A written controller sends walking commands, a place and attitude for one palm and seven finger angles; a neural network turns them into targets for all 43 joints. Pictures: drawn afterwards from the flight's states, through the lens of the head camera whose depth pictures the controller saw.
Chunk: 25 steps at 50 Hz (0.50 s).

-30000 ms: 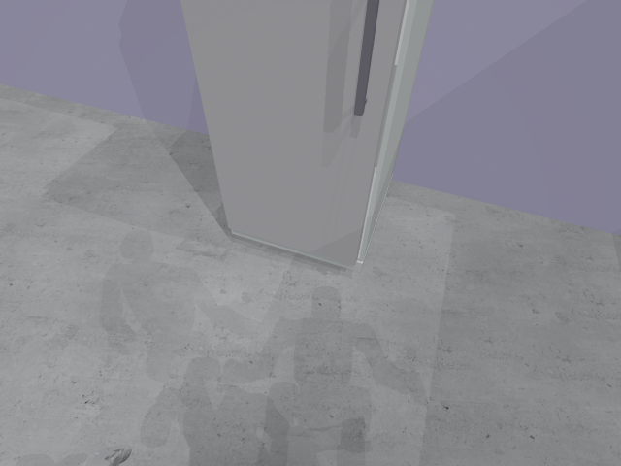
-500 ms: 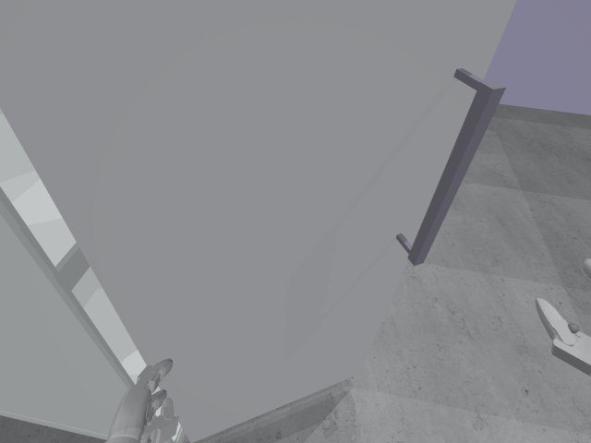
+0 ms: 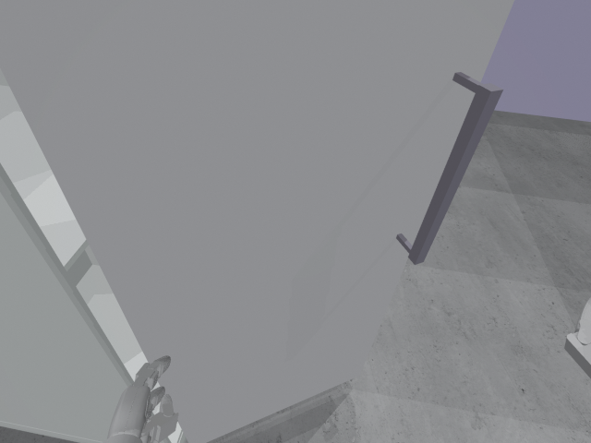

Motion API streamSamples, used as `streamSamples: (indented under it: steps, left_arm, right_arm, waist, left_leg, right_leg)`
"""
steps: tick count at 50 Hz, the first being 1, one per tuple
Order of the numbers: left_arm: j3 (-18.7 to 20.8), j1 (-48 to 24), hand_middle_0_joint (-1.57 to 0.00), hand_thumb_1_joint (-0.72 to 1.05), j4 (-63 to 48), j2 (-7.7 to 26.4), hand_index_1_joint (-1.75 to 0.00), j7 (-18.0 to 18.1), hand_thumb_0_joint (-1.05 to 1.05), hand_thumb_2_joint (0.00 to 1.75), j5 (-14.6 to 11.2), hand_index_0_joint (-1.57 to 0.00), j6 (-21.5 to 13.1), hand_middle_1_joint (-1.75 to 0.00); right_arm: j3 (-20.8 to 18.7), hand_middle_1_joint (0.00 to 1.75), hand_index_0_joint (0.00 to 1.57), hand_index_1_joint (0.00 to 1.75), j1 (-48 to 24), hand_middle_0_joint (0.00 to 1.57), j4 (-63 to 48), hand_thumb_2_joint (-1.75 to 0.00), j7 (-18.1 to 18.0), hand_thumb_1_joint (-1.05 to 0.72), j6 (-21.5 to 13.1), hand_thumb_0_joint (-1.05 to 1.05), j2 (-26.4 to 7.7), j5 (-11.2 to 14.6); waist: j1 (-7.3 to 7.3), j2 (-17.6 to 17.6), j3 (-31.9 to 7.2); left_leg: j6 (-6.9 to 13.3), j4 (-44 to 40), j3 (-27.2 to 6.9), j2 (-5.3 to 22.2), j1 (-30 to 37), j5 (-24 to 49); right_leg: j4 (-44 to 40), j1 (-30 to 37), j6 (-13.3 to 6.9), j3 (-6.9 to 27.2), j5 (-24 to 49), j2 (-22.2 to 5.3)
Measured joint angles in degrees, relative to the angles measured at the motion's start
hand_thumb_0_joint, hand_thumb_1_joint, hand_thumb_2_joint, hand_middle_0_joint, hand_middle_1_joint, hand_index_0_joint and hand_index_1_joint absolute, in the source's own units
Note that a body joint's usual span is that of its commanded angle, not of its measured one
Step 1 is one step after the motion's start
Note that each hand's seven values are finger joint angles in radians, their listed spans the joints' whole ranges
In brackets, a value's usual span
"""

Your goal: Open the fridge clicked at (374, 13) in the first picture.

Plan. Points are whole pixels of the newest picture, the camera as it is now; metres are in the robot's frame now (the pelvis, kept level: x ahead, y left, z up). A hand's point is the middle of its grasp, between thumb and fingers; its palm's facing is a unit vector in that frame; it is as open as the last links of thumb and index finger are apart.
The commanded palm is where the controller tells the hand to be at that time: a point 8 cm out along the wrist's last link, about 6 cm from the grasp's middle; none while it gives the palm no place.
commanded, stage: step back with the hand held close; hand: right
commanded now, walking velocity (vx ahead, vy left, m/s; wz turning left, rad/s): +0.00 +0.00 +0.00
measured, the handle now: (436, 182) +0.46 -0.22 +0.15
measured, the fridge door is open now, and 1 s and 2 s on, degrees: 58 58 58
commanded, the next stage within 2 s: stop stepping back and stand still in 1.68 s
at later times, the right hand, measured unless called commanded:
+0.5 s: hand (589, 351) +0.18 -0.29 +0.15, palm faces +0.34 +0.81 -0.48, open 7.4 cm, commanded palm +0.11 -0.33 +0.18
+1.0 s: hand out of the picture +0.12 -0.30 +0.17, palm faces +0.44 +0.78 -0.45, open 7.4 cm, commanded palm +0.04 -0.34 +0.18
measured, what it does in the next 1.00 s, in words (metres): shifts its weight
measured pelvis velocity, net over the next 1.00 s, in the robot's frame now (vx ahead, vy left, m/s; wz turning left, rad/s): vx -0.09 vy -0.04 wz -0.01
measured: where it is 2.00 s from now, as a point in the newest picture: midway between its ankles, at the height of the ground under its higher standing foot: outside the picture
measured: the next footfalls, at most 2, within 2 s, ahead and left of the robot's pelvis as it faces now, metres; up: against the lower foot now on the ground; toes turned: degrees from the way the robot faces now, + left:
left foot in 1.44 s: -0.08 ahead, +0.11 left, +0.00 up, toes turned +2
right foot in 1.70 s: -0.18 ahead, -0.18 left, +0.00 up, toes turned +2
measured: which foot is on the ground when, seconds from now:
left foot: down 0.00-1.00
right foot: down 0.00-1.00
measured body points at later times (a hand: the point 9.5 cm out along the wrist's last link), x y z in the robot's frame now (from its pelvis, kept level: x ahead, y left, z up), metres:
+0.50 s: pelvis -0.04 -0.03 -0.01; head -0.02 -0.05 +0.44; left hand +0.13 +0.21 -0.07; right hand +0.15 -0.33 +0.18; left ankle -0.03 +0.12 -0.74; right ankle +0.01 -0.12 -0.74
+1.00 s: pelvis -0.09 -0.04 -0.02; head -0.07 -0.07 +0.43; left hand +0.07 +0.20 -0.09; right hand +0.09 -0.34 +0.19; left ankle -0.06 +0.12 -0.73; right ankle +0.01 -0.12 -0.74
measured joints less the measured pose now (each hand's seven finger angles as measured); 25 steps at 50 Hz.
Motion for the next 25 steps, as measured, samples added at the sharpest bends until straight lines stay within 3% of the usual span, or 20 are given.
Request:
streamSamples:
  steps: [8,13,20,25]
  left_arm:
    - [0.1,0.0,-0.21,0.90,-0.3,0.7,-0.30,0.1,0.01,0.90,0.0,-0.20,0.8,-0.30]
    - [0.5,-1.8,-0.21,0.90,-2.1,0.7,-0.30,-0.1,0.01,0.90,-0.1,-0.20,4.5,-0.30]
    - [0.9,-1.5,-0.21,0.90,-5.9,-0.6,-0.30,-0.1,0.01,0.90,-0.8,-0.20,7.2,-0.30]
    - [0.5,0.3,-0.20,0.90,-7.1,-1.4,-0.30,-0.1,0.01,0.90,-0.8,-0.20,6.2,-0.30]
  right_arm:
    - [-0.5,0.30,0.21,0.30,-0.6,0.21,-0.2,-0.90,0.1,-0.89,-0.9,0.02,0.6,-0.2]
    - [-1.6,0.30,0.21,0.30,-0.9,0.21,-0.9,-0.90,-0.3,-0.89,-3.8,0.02,1.0,-1.3]
    - [-2.0,0.30,0.21,0.30,3.8,0.21,-5.5,-0.90,-0.6,-0.89,-4.5,0.02,-2.3,-1.4]
    - [-4.6,0.30,0.21,0.30,5.4,0.21,-8.9,-0.90,-1.3,-0.89,-6.1,0.02,-5.2,-1.4]
  waist:
    - [-0.01,-0.5,0.6]
    - [1.49,0.3,1.6]
    - [4.25,3.5,3.0]
    - [4.44,4.9,3.5]
  left_leg:
    - [0.0,-0.6,-0.2,-0.6,-0.5,0.6]
    - [-0.7,0.0,-1.5,-0.7,-4.0,1.8]
    - [-1.9,2.3,-3.3,0.7,-8.0,2.5]
    - [-1.8,5.0,-3.0,1.5,-10.7,2.3]
  right_leg:
    - [0.7,-1.0,-0.1,-0.1,-0.1,-0.6]
    - [1.5,-4.0,-0.5,-1.4,0.2,-0.9]
    - [2.1,-6.6,-2.1,-3.3,1.2,0.3]
    - [4.0,-9.3,-3.0,-2.9,1.5,1.0]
